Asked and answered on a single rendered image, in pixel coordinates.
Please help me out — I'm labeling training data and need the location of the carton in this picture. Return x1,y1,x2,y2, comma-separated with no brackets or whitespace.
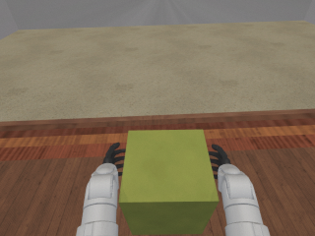
118,129,220,235

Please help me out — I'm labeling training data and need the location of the robot left forearm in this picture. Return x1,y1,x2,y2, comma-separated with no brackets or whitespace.
76,163,119,236

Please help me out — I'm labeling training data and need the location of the robot right hand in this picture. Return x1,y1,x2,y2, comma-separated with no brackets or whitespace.
208,144,231,180

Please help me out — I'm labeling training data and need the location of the robot left hand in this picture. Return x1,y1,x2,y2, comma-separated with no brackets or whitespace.
102,142,126,177

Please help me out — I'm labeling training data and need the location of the robot right forearm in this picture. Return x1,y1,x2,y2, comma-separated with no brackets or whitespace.
218,163,271,236

